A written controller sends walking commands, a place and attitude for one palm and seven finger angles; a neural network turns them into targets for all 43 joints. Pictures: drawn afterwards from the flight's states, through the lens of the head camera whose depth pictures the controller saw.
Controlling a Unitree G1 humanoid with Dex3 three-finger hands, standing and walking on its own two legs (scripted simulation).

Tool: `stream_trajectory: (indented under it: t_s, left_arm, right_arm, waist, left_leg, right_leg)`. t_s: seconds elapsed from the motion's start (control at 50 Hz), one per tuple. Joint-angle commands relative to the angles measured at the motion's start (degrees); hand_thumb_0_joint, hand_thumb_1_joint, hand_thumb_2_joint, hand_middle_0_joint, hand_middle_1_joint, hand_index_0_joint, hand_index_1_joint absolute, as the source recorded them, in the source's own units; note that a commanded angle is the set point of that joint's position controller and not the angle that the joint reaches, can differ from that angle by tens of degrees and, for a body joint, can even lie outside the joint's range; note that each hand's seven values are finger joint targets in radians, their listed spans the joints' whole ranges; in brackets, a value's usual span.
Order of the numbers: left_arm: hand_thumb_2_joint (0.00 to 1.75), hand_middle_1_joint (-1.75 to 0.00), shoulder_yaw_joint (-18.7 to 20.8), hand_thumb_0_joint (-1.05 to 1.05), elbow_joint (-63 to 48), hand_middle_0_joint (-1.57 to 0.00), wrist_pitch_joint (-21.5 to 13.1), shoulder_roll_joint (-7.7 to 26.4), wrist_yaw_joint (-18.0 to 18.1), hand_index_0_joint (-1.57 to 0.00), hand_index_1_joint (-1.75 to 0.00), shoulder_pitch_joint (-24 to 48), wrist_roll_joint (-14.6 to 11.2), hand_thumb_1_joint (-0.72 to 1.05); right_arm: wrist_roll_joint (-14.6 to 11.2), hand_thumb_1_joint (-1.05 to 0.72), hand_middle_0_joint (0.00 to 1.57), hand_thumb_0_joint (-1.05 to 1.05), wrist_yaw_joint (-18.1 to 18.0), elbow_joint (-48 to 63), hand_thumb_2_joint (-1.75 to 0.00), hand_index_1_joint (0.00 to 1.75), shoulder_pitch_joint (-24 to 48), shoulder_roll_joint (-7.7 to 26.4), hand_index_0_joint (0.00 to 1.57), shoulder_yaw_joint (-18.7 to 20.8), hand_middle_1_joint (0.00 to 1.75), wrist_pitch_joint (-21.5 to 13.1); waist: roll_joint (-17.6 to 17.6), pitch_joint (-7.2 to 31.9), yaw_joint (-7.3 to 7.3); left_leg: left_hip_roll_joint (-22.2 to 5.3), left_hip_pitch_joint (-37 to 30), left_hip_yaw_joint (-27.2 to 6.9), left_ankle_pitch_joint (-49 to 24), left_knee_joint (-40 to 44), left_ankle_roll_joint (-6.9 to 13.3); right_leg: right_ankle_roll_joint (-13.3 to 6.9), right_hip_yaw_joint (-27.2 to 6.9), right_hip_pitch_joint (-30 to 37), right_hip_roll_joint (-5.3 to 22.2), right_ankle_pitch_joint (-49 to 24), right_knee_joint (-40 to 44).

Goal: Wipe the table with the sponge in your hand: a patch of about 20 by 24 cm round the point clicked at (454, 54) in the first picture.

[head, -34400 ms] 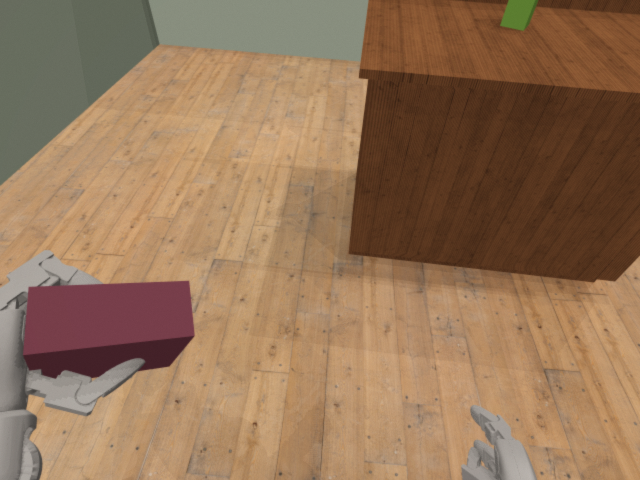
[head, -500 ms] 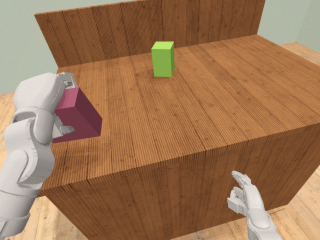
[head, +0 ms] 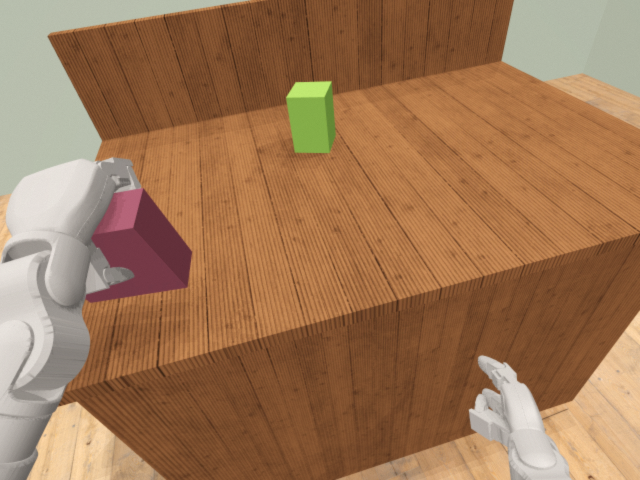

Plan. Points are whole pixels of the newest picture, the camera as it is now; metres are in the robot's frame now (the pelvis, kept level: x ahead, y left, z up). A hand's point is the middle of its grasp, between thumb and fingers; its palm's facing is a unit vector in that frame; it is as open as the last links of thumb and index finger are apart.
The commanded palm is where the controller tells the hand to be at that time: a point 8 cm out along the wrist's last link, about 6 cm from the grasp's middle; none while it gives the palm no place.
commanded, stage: bring the sponge back beside the body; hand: left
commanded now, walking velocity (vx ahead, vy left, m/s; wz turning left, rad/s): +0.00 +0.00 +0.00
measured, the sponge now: (124, 259) +0.27 +0.29 +0.18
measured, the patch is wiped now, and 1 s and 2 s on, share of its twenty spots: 0.95 0.95 0.95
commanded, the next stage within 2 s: step back with the hand held close in 1.30 s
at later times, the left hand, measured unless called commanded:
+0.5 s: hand (85, 252) +0.22 +0.27 +0.24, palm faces +0.30 -0.09 -0.95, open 9.5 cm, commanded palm +0.16 +0.28 +0.31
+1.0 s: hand (48, 264) +0.19 +0.28 +0.25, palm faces +0.39 -0.10 -0.92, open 9.5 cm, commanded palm +0.14 +0.28 +0.30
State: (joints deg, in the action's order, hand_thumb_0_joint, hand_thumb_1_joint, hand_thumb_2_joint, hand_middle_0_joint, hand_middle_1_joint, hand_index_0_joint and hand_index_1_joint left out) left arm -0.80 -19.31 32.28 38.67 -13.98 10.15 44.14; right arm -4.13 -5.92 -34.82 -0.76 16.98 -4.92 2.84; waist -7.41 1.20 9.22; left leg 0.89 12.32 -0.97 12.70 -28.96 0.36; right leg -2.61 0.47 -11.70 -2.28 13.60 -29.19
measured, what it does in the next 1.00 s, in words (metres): stands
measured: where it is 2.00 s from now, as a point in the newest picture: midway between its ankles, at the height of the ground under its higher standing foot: outside the picture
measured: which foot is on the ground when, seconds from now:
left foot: down 0.00-1.00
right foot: down 0.00-1.00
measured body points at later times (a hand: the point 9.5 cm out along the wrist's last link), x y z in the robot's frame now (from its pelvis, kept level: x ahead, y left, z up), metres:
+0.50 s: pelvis -0.01 +0.00 +0.00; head -0.04 -0.06 +0.44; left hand +0.20 +0.27 +0.29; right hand +0.28 -0.17 -0.04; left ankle +0.04 +0.12 -0.74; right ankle +0.03 -0.09 -0.74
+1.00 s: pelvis -0.01 +0.01 +0.00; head -0.06 -0.04 +0.44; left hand +0.17 +0.28 +0.30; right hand +0.27 -0.16 -0.04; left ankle +0.04 +0.12 -0.74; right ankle +0.03 -0.09 -0.74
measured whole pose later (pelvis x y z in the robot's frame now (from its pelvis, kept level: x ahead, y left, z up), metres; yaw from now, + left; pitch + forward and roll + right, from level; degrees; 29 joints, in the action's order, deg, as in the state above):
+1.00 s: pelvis -0.01 +0.01 +0.00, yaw -1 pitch -6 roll +0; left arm 6.1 -33.8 30.5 39.6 -9.3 -3.3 38.9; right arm -3.8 -6.1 -33.2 0.2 15.0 -5.9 2.9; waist -7.4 1.7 10.9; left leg 0.8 10.9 -0.2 12.9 -30.2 0.8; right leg -1.9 -0.4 -10.1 -2.4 13.1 -29.5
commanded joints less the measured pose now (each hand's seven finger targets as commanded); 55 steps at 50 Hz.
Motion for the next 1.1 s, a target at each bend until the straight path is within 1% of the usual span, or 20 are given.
stream_trajectory:
  t_s: [0.0,0.04,0.08,0.14,0.18,0.22,0.26,0.28,0.3,0.36,0.38,0.46,0.48,0.64,0.68,0.74,0.78,0.94,1.06,1.08]
  left_arm:
    - [1.30,-1.60,12.65,0.00,-9.44,-1.20,-0.74,16.63,3.84,-1.20,-1.60,20.08,1.89,0.10]
    - [1.30,-1.60,12.51,0.00,-7.68,-1.20,-0.54,15.49,3.44,-1.20,-1.60,15.59,1.09,0.10]
    - [1.30,-1.60,13.44,0.00,-9.51,-1.20,-0.27,15.71,3.12,-1.20,-1.60,14.07,0.71,0.10]
    - [1.30,-1.60,12.49,0.00,-8.81,-1.20,-0.19,14.32,2.55,-1.20,-1.60,10.99,-0.43,0.10]
    - [1.30,-1.60,12.90,0.00,-10.50,-1.20,-0.07,14.78,2.37,-1.20,-1.60,11.38,-0.31,0.10]
    - [1.30,-1.60,12.89,0.00,-9.65,-1.20,-0.33,15.35,2.58,-1.20,-1.60,12.00,-0.05,0.10]
    - [1.30,-1.60,13.13,0.00,-12.03,-1.20,-0.88,16.28,2.57,-1.20,-1.60,13.15,0.19,0.10]
    - [1.30,-1.60,13.56,0.00,-15.48,-1.20,-0.85,16.99,2.86,-1.20,-1.60,14.56,0.65,0.10]
    - [1.30,-1.60,14.11,0.00,-16.61,-1.20,-1.16,17.81,3.39,-1.20,-1.60,15.61,0.78,0.10]
    - [1.30,-1.60,13.85,0.00,-16.55,-1.20,-1.66,17.08,3.71,-1.20,-1.60,13.41,0.74,0.10]
    - [1.30,-1.60,14.13,0.00,-19.06,-1.20,-1.53,17.25,3.97,-1.20,-1.60,14.36,0.88,0.10]
    - [1.30,-1.60,14.92,0.00,-14.31,-1.20,-1.62,16.47,4.52,-1.20,-1.60,10.13,-0.03,0.10]
    - [1.30,-1.60,14.96,0.00,-15.74,-1.20,-1.38,16.01,4.50,-1.20,-1.60,9.84,-0.26,0.10]
    - [1.30,-1.60,14.21,0.00,-15.92,-1.20,-1.81,13.16,4.44,-1.20,-1.60,3.49,-2.61,0.10]
    - [1.30,-1.60,14.66,0.00,-20.61,-1.20,-1.87,13.78,4.69,-1.20,-1.60,4.17,-2.32,0.10]
    - [1.30,-1.60,15.51,0.00,-22.43,-1.20,-2.49,14.58,5.61,-1.20,-1.60,3.18,-2.25,0.10]
    - [1.30,-1.60,17.29,0.00,-27.11,-1.20,-2.41,16.68,6.36,-1.20,-1.60,4.49,-1.81,0.10]
    - [1.30,-1.60,16.86,0.00,-19.17,-1.20,-2.00,13.54,7.41,-1.20,-1.60,-0.30,-3.57,0.10]
    - [1.30,-1.60,14.33,0.00,-18.87,-1.20,-1.89,11.47,6.70,-1.20,-1.60,0.28,-4.53,0.10]
    - [1.30,-1.60,14.30,0.00,-21.08,-1.20,-1.47,11.46,6.74,-1.20,-1.60,0.88,-4.10,0.10]
  right_arm:
    - [0.03,-0.90,0.20,0.00,-0.24,11.63,-0.90,0.30,15.84,3.64,0.20,1.75,0.30,-4.27]
    - [-0.12,-0.90,0.20,0.00,-0.09,11.54,-0.90,0.30,15.79,3.66,0.20,1.63,0.30,-3.65]
    - [-0.80,-0.90,0.20,0.00,0.01,12.52,-0.90,0.30,17.90,3.50,0.20,1.64,0.30,-3.78]
    - [-0.38,-0.90,0.20,0.00,-0.08,12.46,-0.90,0.30,16.38,3.54,0.20,1.20,0.30,-2.76]
    - [-0.76,-0.90,0.20,0.00,-0.29,13.28,-0.90,0.30,18.11,3.23,0.20,1.14,0.30,-3.28]
    - [-0.31,-0.90,0.20,0.00,-0.59,12.79,-0.90,0.30,16.62,3.35,0.20,1.09,0.30,-3.07]
    - [-0.08,-0.90,0.20,0.00,-0.76,12.89,-0.90,0.30,17.05,3.30,0.20,1.00,0.30,-2.98]
    - [-0.50,-0.90,0.20,0.00,-0.74,13.69,-0.90,0.30,18.80,3.11,0.20,1.03,0.30,-3.83]
    - [0.13,-0.90,0.20,0.00,-0.80,13.56,-0.90,0.30,17.45,3.19,0.20,1.13,0.30,-3.92]
    - [0.31,-0.90,0.20,0.00,-0.81,12.68,-0.90,0.30,17.41,2.91,0.20,1.16,0.30,-3.96]
    - [-0.28,-0.90,0.20,0.00,-0.80,13.56,-0.90,0.30,19.07,2.62,0.20,1.18,0.30,-4.72]
    - [0.30,-0.90,0.20,0.00,-0.72,12.04,-0.90,0.30,17.23,2.90,0.20,1.30,0.30,-3.77]
    - [-0.30,-0.90,0.20,0.00,-0.68,13.15,-0.90,0.30,18.90,2.72,0.20,1.27,0.30,-4.36]
    - [0.02,-0.90,0.20,0.00,-0.68,13.61,-0.90,0.30,17.63,2.79,0.20,1.01,0.30,-3.61]
    - [-0.42,-0.90,0.20,0.00,-0.70,14.67,-0.90,0.30,19.05,2.36,0.20,0.92,0.30,-4.38]
    - [0.52,-0.90,0.20,0.00,-0.90,14.02,-0.90,0.30,17.50,2.63,0.20,1.10,0.30,-4.36]
    - [0.08,-0.90,0.20,0.00,-0.74,14.77,-0.90,0.30,18.77,2.45,0.20,1.22,0.30,-4.98]
    - [0.25,-0.90,0.20,0.00,-0.53,13.09,-0.90,0.30,16.85,2.94,0.20,1.29,0.30,-3.50]
    - [-0.19,-0.90,0.20,0.00,-1.10,13.83,-0.90,0.30,17.55,2.86,0.20,0.97,0.30,-3.50]
    - [-0.67,-0.90,0.20,0.00,-0.90,14.59,-0.90,0.30,18.86,2.40,0.20,0.91,0.30,-4.28]
  waist:
    - [2.81,13.46,0.53]
    - [5.86,12.48,0.53]
    - [4.33,12.17,0.48]
    - [6.70,10.65,0.28]
    - [4.81,9.99,-0.03]
    - [5.98,9.55,0.03]
    - [4.09,10.42,0.19]
    - [0.86,11.46,0.09]
    - [0.97,13.75,0.74]
    - [1.83,11.35,0.49]
    - [-1.61,11.76,0.44]
    - [4.49,9.56,0.87]
    - [1.98,9.33,0.70]
    - [4.71,7.99,1.04]
    - [1.26,8.91,0.71]
    - [2.15,9.81,1.22]
    - [-2.59,10.82,1.31]
    - [4.89,6.28,1.20]
    - [3.75,6.01,0.91]
    - [1.84,6.28,0.27]
  left_leg:
    - [0.96,-3.77,-2.43,-9.17,2.42,0.84]
    - [0.89,-3.67,-1.98,-9.55,2.48,0.85]
    - [0.87,-3.69,-2.47,-9.17,2.14,0.72]
    - [0.82,-3.01,-1.34,-8.45,2.18,0.84]
    - [0.69,-3.25,-1.91,-6.98,1.94,0.79]
    - [0.85,-2.96,-1.40,-7.00,1.59,0.89]
    - [1.07,-3.68,-1.27,-6.81,1.77,0.95]
    - [0.97,-4.29,-2.12,-6.27,1.82,0.83]
    - [1.27,-4.19,-1.89,-7.33,1.45,0.94]
    - [1.24,-4.69,-1.56,-7.03,2.05,0.82]
    - [0.98,-5.28,-2.52,-5.71,2.37,0.65]
    - [0.81,-3.99,-1.69,-5.27,2.56,0.49]
    - [0.64,-4.00,-2.45,-3.94,2.78,0.33]
    - [0.35,-2.79,-1.66,-3.08,3.02,0.35]
    - [0.34,-3.60,-2.32,-2.05,3.43,0.31]
    - [0.56,-4.01,-1.82,-3.33,3.24,0.53]
    - [0.28,-4.43,-2.78,-2.67,3.88,0.33]
    - [0.00,-3.39,-2.09,-2.71,3.69,0.13]
    - [0.20,-3.35,-2.02,0.07,4.27,0.23]
    - [0.10,-3.37,-2.76,1.72,4.97,-0.01]
  right_leg:
    - [-2.07,-6.49,2.84,1.83,-3.79,5.93]
    - [-1.37,-5.42,2.73,1.72,-5.22,6.22]
    - [-1.86,-8.40,2.13,1.27,-4.90,6.29]
    - [-0.63,-5.09,1.73,1.96,-4.53,6.57]
    - [-1.13,-8.16,0.44,1.61,-2.03,7.28]
    - [-0.74,-6.25,0.28,2.19,-1.58,7.04]
    - [-0.76,-5.93,0.50,2.15,-1.02,7.13]
    - [-1.63,-9.20,0.67,1.71,0.19,7.18]
    - [-1.49,-7.17,2.31,2.43,-0.47,6.30]
    - [-1.26,-6.51,0.77,1.93,0.31,7.13]
    - [-2.10,-9.44,0.54,1.38,2.22,7.34]
    - [-1.18,-6.60,0.02,1.70,2.56,7.72]
    - [-1.84,-9.49,-0.17,1.30,3.96,8.08]
    - [-0.66,-5.26,-0.07,2.00,3.32,7.58]
    - [-1.20,-7.44,-0.11,1.30,4.55,7.31]
    - [-0.96,-5.21,0.37,1.56,3.48,6.88]
    - [-1.83,-7.82,1.11,0.78,3.38,6.15]
    - [-1.03,-5.34,-0.58,1.03,3.08,7.62]
    - [-0.48,-4.30,-0.76,1.43,4.25,7.68]
    - [-0.91,-6.58,-0.39,0.83,5.51,7.62]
